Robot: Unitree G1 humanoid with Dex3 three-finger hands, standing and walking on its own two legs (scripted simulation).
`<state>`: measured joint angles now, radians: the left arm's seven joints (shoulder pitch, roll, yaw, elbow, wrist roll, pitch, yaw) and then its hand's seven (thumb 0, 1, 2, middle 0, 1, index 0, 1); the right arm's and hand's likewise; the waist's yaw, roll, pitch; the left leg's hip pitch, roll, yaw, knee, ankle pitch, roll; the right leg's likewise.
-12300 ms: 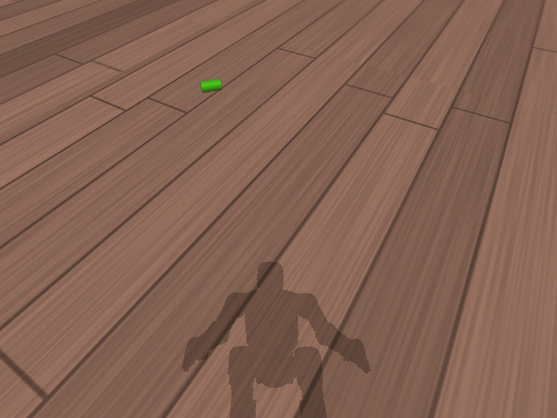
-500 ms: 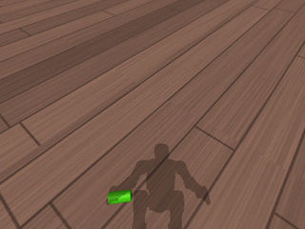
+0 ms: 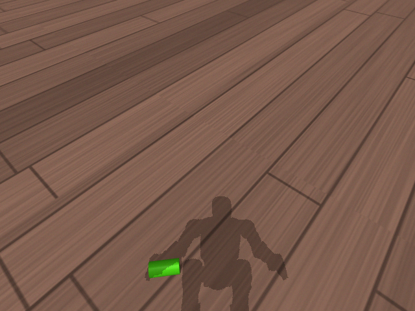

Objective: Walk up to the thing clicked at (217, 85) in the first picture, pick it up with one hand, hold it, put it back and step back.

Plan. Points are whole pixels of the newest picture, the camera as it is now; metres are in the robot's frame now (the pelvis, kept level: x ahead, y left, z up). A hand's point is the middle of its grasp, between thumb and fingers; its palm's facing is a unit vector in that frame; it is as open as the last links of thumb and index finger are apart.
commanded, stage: stand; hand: left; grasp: from above
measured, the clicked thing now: (164, 267) +0.43 +0.21 -0.75
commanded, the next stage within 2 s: rise first in 0.68 s
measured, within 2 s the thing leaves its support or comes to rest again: neither
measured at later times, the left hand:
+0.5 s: hand out of the picture +0.06 +0.25 -0.16, palm faces -0.03 -0.94 -0.34, open 7.4 cm
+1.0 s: hand out of the picture +0.14 +0.25 -0.17, palm faces +0.01 -0.94 -0.33, open 8.7 cm
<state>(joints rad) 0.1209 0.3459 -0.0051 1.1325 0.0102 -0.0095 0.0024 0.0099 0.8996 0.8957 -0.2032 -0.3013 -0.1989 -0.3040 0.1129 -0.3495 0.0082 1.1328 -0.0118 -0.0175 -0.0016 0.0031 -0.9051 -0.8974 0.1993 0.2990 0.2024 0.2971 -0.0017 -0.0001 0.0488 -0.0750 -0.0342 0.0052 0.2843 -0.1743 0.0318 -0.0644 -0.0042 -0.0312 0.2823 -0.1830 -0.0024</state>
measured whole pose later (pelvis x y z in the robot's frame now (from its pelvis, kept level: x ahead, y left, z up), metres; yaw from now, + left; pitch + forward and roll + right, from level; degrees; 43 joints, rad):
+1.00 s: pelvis -0.02 -0.01 -0.02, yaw +0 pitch +6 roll +0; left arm -0.06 0.35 0.13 1.06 0.06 -0.01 -0.02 0.01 0.55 0.92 -0.17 -0.64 -0.17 -0.64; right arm 0.20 -0.27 0.00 0.81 0.03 -0.05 -0.03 0.00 -0.94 -0.91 0.20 0.30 0.20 0.30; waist -0.02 -0.02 0.02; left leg -0.43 -0.02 0.01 0.60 -0.28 0.02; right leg -0.41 0.01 -0.04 0.58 -0.28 -0.02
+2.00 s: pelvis -0.05 -0.01 -0.19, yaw -1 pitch +28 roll -2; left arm 0.04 0.43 0.12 0.59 0.46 0.05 0.04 0.00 -0.56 0.94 -0.11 -1.07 -0.11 -1.07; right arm 0.13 -0.29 -0.03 0.58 0.01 -0.22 0.01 0.01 -0.94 -0.91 0.20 0.30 0.20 0.30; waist -0.03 0.00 -0.17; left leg -1.40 0.00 -0.01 1.56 -0.64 0.03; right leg -1.37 0.00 -0.07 1.53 -0.64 -0.03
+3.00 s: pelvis -0.10 +0.00 -0.42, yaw -6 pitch +36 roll -7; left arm -0.82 0.72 0.15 1.32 1.24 -0.24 0.40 0.00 -0.48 0.95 -0.14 -0.96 -0.14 -0.97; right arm 0.12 -0.27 -0.01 0.76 -0.12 -0.07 0.12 0.00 -0.91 -0.90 0.20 0.30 0.20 0.30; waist -0.15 -0.02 -0.08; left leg -2.24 0.02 -0.04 2.29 -0.68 0.06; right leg -2.18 -0.01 -0.13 2.22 -0.67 -0.04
